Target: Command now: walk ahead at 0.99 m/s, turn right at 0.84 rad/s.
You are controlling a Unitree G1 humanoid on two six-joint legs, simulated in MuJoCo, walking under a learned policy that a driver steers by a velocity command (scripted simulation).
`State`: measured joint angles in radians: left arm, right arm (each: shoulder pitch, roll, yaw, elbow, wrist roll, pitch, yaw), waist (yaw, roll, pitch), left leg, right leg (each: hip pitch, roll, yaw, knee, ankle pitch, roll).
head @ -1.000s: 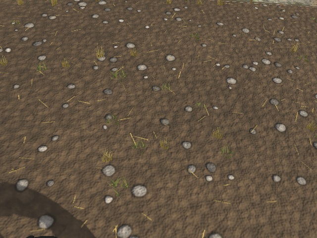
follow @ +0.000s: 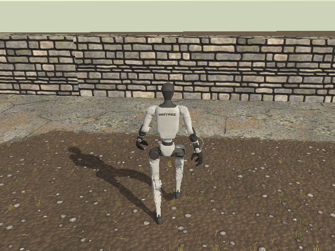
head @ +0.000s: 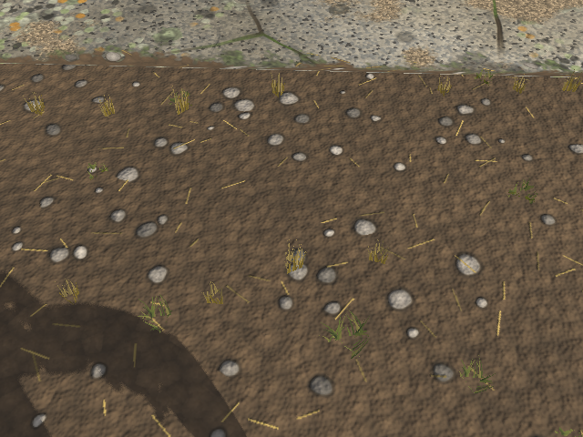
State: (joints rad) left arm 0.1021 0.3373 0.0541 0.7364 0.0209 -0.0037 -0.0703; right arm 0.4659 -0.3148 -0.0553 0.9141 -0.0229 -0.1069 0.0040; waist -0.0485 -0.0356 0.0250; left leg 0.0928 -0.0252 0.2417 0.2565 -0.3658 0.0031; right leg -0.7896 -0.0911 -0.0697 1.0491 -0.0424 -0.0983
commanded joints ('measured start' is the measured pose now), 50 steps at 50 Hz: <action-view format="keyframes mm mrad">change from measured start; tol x64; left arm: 1 -90 -31 -35 -90 -1 -8 -27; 50 227 140 18 -92 38 -72 97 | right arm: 1 -134 -60 4 -78 2 -30 -11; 50 -57 -69 -17 -186 27 40 9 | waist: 1 77 54 124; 50 143 -120 -168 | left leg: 1 -186 197 40 -164 755 23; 6 -99 276 11 487 1489 15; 9 -928 -50 -206 1500 -152 -42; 23 -484 62 -239 353 469 -49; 29 305 359 -749 199 -244 101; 41 -538 138 -565 -177 188 202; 50 -950 47 -323 1098 19 107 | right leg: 1 163 36 -84 -230 124 -38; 9 1241 -116 744 -571 -157 -417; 27 649 102 433 -334 606 -58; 29 239 258 290 278 -359 -20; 44 623 94 65 -441 -24 93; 50 1002 -343 796 -821 -830 -66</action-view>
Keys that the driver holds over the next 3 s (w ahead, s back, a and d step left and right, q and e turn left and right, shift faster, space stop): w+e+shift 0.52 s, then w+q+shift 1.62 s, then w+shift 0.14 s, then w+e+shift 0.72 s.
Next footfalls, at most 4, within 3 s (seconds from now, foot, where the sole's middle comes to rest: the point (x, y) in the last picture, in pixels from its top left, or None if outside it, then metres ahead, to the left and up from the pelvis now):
0.16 right None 0.34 -0.04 -0.77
0.56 left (296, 314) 0.79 -0.02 -0.77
0.94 right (428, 264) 0.93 -0.39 -0.77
1.36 left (374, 149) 1.39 -0.31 -0.77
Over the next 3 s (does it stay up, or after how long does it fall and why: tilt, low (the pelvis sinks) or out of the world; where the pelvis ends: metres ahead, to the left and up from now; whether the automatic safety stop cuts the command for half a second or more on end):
stays up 2.52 0.27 0.00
